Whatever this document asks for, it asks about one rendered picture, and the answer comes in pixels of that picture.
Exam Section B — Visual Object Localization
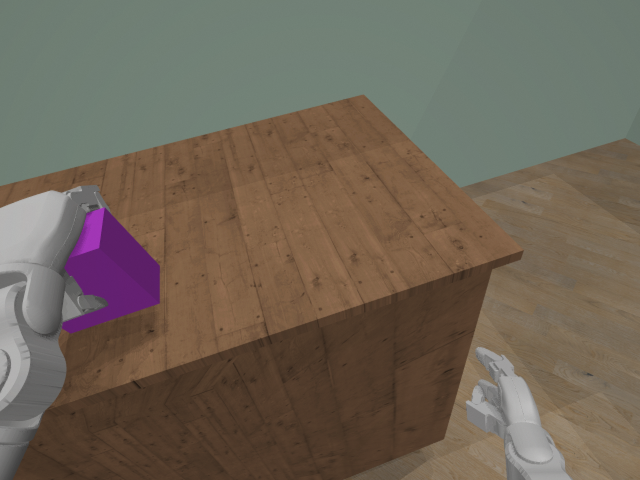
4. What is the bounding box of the table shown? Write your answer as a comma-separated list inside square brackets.
[0, 94, 524, 480]

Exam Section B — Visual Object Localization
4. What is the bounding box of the robot right forearm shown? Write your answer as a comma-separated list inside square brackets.
[504, 422, 573, 480]

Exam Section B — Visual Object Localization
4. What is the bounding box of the robot left hand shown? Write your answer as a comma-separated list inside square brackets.
[0, 185, 111, 322]

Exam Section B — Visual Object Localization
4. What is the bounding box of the sponge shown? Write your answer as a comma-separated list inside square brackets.
[62, 207, 160, 334]

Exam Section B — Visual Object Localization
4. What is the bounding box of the robot right hand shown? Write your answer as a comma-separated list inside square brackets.
[466, 347, 542, 439]

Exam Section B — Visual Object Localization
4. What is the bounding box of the robot left forearm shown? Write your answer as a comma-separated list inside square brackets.
[0, 263, 66, 480]

